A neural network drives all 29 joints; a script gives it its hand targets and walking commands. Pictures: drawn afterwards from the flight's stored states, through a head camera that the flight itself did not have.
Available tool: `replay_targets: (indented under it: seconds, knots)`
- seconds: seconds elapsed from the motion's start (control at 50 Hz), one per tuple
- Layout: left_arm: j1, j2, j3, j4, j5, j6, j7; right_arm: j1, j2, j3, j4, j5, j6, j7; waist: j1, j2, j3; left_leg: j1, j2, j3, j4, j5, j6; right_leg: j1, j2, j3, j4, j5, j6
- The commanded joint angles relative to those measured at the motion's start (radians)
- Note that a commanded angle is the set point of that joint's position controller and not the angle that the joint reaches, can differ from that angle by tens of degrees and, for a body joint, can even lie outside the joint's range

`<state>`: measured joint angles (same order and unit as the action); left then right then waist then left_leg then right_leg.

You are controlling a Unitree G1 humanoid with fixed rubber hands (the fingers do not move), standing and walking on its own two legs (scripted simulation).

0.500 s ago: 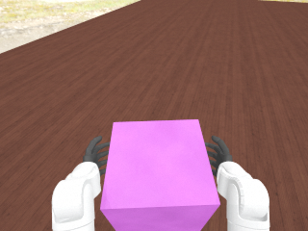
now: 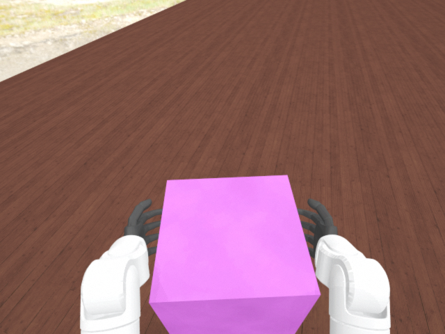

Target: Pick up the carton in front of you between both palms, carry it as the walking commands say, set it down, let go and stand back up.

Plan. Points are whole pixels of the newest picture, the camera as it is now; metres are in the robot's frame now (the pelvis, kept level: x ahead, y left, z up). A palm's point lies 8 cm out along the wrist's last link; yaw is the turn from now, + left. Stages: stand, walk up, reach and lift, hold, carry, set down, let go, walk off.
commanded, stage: carry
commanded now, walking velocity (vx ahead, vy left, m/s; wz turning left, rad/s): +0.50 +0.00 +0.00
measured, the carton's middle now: (230, 264) +0.26 +0.00 +0.03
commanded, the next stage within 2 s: none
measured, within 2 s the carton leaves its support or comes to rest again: neither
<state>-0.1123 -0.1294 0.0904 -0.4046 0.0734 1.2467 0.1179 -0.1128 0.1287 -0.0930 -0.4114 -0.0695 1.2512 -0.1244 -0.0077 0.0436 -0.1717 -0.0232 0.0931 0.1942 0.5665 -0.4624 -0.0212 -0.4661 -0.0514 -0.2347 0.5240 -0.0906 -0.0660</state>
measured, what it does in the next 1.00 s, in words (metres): walks ahead: left foot, then right foot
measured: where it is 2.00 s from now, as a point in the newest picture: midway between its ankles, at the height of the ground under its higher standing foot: (224, 189)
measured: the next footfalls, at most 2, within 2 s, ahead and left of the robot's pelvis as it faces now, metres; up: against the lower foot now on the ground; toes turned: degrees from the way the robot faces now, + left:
left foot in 0.44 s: +0.45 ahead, +0.12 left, +0.00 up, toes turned +12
right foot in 0.92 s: +0.76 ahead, -0.10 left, +0.00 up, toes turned -13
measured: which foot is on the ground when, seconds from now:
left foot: down 0.00-0.00, up 0.02-0.42, down 0.44-0.92, up 0.94-1.00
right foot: down 0.00-0.44, up 0.46-0.90, down 0.92-1.00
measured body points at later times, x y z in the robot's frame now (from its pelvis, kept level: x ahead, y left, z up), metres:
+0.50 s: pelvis +0.32 +0.03 +0.00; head +0.30 +0.03 +0.45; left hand +0.59 +0.18 +0.10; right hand +0.58 -0.13 +0.10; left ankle +0.42 +0.11 -0.72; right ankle +0.13 -0.08 -0.67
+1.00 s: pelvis +0.64 -0.01 +0.01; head +0.64 -0.02 +0.46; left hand +0.91 +0.14 +0.09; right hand +0.91 -0.17 +0.09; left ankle +0.47 +0.10 -0.64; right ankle +0.72 -0.09 -0.72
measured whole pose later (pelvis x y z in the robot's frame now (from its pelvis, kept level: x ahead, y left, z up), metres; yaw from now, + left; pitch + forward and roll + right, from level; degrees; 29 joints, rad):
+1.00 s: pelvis +0.64 -0.01 +0.01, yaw +1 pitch +3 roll +0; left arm -0.13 -0.13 0.08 -0.39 0.07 1.23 0.12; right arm -0.11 0.13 -0.12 -0.42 -0.06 1.24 -0.12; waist 0.00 0.03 -0.09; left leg -0.25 0.08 0.09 1.03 -0.45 0.01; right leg -0.42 -0.05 -0.26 0.52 -0.16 -0.09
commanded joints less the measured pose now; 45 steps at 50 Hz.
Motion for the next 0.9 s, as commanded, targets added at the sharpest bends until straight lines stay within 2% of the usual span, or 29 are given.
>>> replay_targets:
  seconds: [0.0, 0.02, 0.04, 0.06, 0.1, 0.12, 0.16, 0.18, 0.22, 0.26, 0.34, 0.38, 0.4, 0.42, 0.44, 0.46, 0.48, 0.52, 0.54, 0.58, 0.62, 0.66, 0.72, 0.76, 0.8, 0.82, 0.84, 0.86, 0.88]
  knots:
    - [-0.383, -0.778, -0.644, -0.006, -0.321, 0.007, -0.156, -0.436, 0.802, 0.692, -0.039, 0.334, 0.013, 0.171, 0.031, -0.373, -0.226, -0.672, -0.099, -0.068, 0.604, -0.004, 0.008, 0.755, -0.378, 0.705, -0.273, -0.056, -0.154]
    - [-0.376, -0.837, -0.647, -0.041, -0.337, -0.003, -0.167, -0.455, 0.816, 0.705, -0.087, 0.344, 0.002, 0.180, 0.034, -0.294, -0.230, -0.703, -0.045, -0.150, 0.689, -0.025, 0.029, 0.712, -0.371, 0.645, -0.267, 0.049, -0.163]
    - [-0.422, -0.868, -0.674, -0.029, -0.345, -0.010, -0.175, -0.480, 0.852, 0.696, -0.059, 0.334, -0.010, 0.182, 0.028, -0.133, -0.197, -0.714, 0.001, -0.176, 0.701, 0.010, 0.049, 0.636, -0.375, 0.558, -0.264, 0.096, -0.157]
    - [-0.469, -0.929, -0.688, -0.048, -0.364, -0.029, -0.179, -0.505, 0.903, 0.719, -0.093, 0.355, -0.027, 0.184, 0.023, -0.097, -0.190, -0.668, 0.037, -0.203, 0.640, 0.075, 0.053, 0.571, -0.341, 0.471, -0.281, 0.069, -0.125]
    - [-0.476, -0.940, -0.706, -0.092, -0.377, -0.052, -0.189, -0.482, 0.938, 0.731, -0.064, 0.364, -0.045, 0.191, 0.014, -0.089, -0.181, -0.580, 0.063, -0.193, 0.541, 0.170, 0.056, 0.466, -0.290, 0.349, -0.338, -0.039, -0.056]
    - [-0.479, -0.946, -0.717, -0.100, -0.379, -0.054, -0.189, -0.447, 0.934, 0.719, -0.071, 0.351, -0.059, 0.192, 0.019, -0.123, -0.188, -0.564, 0.048, -0.154, 0.464, 0.191, 0.043, 0.440, -0.263, 0.274, -0.356, -0.113, -0.048]
    - [-0.467, -0.942, -0.735, -0.135, -0.405, -0.066, -0.197, -0.440, 0.940, 0.731, -0.133, 0.333, -0.080, 0.178, 0.021, -0.163, -0.168, -0.582, 0.041, -0.120, 0.361, 0.218, 0.024, 0.457, -0.262, 0.277, -0.400, -0.178, -0.069]
    - [-0.477, -0.912, -0.735, -0.126, -0.401, -0.066, -0.196, -0.414, 0.935, 0.718, -0.082, 0.308, -0.079, 0.171, 0.019, -0.188, -0.139, -0.612, 0.043, -0.097, 0.315, 0.246, 0.017, 0.478, -0.251, 0.223, -0.407, -0.171, -0.068]
    - [-0.460, -0.900, -0.732, -0.173, -0.410, -0.068, -0.197, -0.438, 0.923, 0.734, -0.155, 0.319, -0.083, 0.164, 0.033, -0.153, -0.121, -0.615, 0.018, -0.060, 0.147, 0.274, 0.014, 0.537, -0.223, 0.201, -0.387, -0.043, -0.073]
    - [-0.458, -0.872, -0.734, -0.204, -0.407, -0.062, -0.193, -0.431, 0.887, 0.725, -0.178, 0.337, -0.074, 0.161, 0.033, -0.175, -0.105, -0.594, -0.002, -0.045, 0.091, 0.327, 0.023, 0.546, -0.232, 0.168, -0.357, 0.111, -0.075]
    - [-0.367, -0.791, -0.693, -0.166, -0.370, -0.025, -0.180, -0.406, 0.823, 0.727, -0.185, 0.330, -0.038, 0.149, 0.031, -0.185, -0.054, -0.581, -0.033, 0.028, -0.027, 0.389, 0.040, 0.632, -0.183, 0.074, -0.293, 0.363, -0.038]
    - [-0.375, -0.754, -0.679, -0.155, -0.336, -0.007, -0.159, -0.371, 0.787, 0.687, -0.099, 0.323, -0.012, 0.153, 0.022, -0.211, -0.086, -0.414, -0.070, 0.074, -0.095, 0.378, 0.052, 0.587, -0.176, 0.026, -0.165, 0.477, 0.003]
    - [-0.363, -0.752, -0.676, -0.142, -0.341, 0.003, -0.162, -0.379, 0.763, 0.675, -0.125, 0.320, -0.007, 0.152, 0.007, -0.148, -0.121, -0.255, -0.122, 0.130, -0.152, 0.401, 0.066, 0.543, -0.155, -0.005, -0.017, 0.597, 0.020]
    - [-0.392, -0.754, -0.677, -0.136, -0.341, 0.005, -0.159, -0.370, 0.777, 0.675, -0.110, 0.316, -0.005, 0.154, -0.020, -0.142, -0.194, -0.014, -0.069, 0.052, -0.122, 0.377, 0.088, 0.395, -0.136, -0.016, 0.150, 0.473, 0.051]
    - [-0.388, -0.751, -0.657, -0.151, -0.332, 0.011, -0.158, -0.389, 0.769, 0.664, -0.108, 0.333, -0.004, 0.152, -0.026, 0.037, -0.279, 0.229, 0.158, -0.305, -0.176, 0.229, 0.144, 0.133, -0.072, 0.002, 0.424, 0.161, 0.091]
    - [-0.435, -0.731, -0.680, -0.136, -0.334, 0.018, -0.159, -0.388, 0.759, 0.654, -0.074, 0.304, -0.003, 0.154, -0.017, 0.249, -0.244, 0.343, 0.342, -0.660, -0.287, 0.317, 0.226, -0.154, 0.058, 0.077, 0.627, -0.369, 0.099]
    - [-0.454, -0.742, -0.696, -0.130, -0.327, 0.022, -0.163, -0.372, 0.773, 0.643, -0.029, 0.314, 0.000, 0.164, -0.024, 0.196, -0.187, 0.281, 0.346, -0.703, -0.319, 0.404, 0.287, -0.221, 0.025, 0.181, 0.761, -0.392, 0.072]
    - [-0.478, -0.846, -0.707, -0.132, -0.345, 0.002, -0.173, -0.431, 0.888, 0.675, -0.065, 0.341, -0.015, 0.185, -0.010, 0.061, -0.178, 0.118, 0.302, -0.456, -0.339, 0.378, 0.231, -0.209, -0.078, 0.259, 0.749, -0.286, 0.055]
    - [-0.488, -0.884, -0.707, -0.110, -0.365, -0.001, -0.182, -0.424, 0.904, 0.676, -0.053, 0.324, -0.022, 0.188, -0.002, 0.053, -0.177, 0.065, 0.274, -0.413, -0.374, 0.262, 0.199, -0.190, -0.098, 0.265, 0.669, -0.232, 0.049]
    - [-0.495, -0.928, -0.733, -0.115, -0.368, -0.033, -0.180, -0.464, 0.980, 0.708, -0.071, 0.374, -0.049, 0.199, -0.002, 0.029, -0.176, 0.023, 0.236, -0.278, -0.384, 0.281, 0.151, -0.131, -0.087, 0.209, 0.501, -0.222, 0.060]
    - [-0.463, -0.958, -0.735, -0.111, -0.354, -0.054, -0.177, -0.488, 0.962, 0.730, -0.138, 0.389, -0.066, 0.202, -0.007, 0.074, -0.152, 0.026, 0.219, -0.244, -0.423, 0.293, 0.164, -0.147, -0.062, 0.160, 0.412, -0.164, 0.065]
    - [-0.435, -0.927, -0.729, -0.139, -0.358, -0.057, -0.167, -0.454, 0.930, 0.726, -0.131, 0.406, -0.064, 0.203, -0.006, 0.047, -0.139, 0.044, 0.219, -0.194, -0.437, 0.282, 0.174, -0.169, -0.074, 0.157, 0.266, -0.121, 0.071]
    - [-0.415, -0.889, -0.735, -0.197, -0.345, -0.057, -0.156, -0.409, 0.914, 0.738, -0.158, 0.384, -0.063, 0.196, -0.012, 0.053, -0.134, 0.092, 0.195, -0.104, -0.411, 0.458, 0.160, -0.130, -0.053, 0.109, 0.114, 0.018, 0.078]
    - [-0.426, -0.887, -0.752, -0.200, -0.360, -0.044, -0.158, -0.420, 0.868, 0.730, -0.202, 0.379, -0.056, 0.190, -0.018, 0.100, -0.071, 0.080, 0.133, -0.039, -0.393, 0.572, 0.139, -0.113, -0.017, 0.042, 0.049, 0.077, 0.074]
    - [-0.412, -0.838, -0.716, -0.176, -0.371, -0.023, -0.160, -0.400, 0.816, 0.696, -0.184, 0.356, -0.040, 0.180, -0.013, 0.117, -0.051, 0.048, 0.164, -0.029, -0.387, 0.577, 0.133, -0.035, -0.021, 0.021, 0.020, 0.103, 0.064]
    - [-0.394, -0.810, -0.711, -0.153, -0.356, -0.016, -0.157, -0.377, 0.780, 0.691, -0.160, 0.335, -0.027, 0.175, -0.019, 0.109, -0.019, 0.079, 0.141, -0.027, -0.352, 0.598, 0.133, -0.037, -0.013, 0.002, -0.011, 0.061, 0.067]
    - [-0.406, -0.775, -0.721, -0.198, -0.352, -0.014, -0.157, -0.361, 0.792, 0.700, -0.136, 0.343, -0.022, 0.175, -0.023, 0.079, -0.038, 0.138, 0.149, -0.028, -0.278, 0.779, 0.120, -0.018, 0.024, -0.032, -0.045, 0.011, 0.050]
    - [-0.377, -0.786, -0.701, -0.167, -0.348, -0.005, -0.157, -0.391, 0.773, 0.670, -0.160, 0.342, -0.018, 0.174, 0.000, 0.096, -0.076, 0.120, 0.138, 0.010, -0.156, 0.924, 0.087, 0.117, 0.043, -0.038, -0.086, 0.070, 0.045]
    - [-0.384, -0.777, -0.670, -0.151, -0.354, -0.002, -0.157, -0.368, 0.774, 0.672, -0.112, 0.339, -0.007, 0.170, 0.014, 0.038, -0.149, 0.054, 0.103, 0.052, 0.024, 0.909, 0.054, 0.310, 0.063, -0.064, -0.130, -0.007, 0.033]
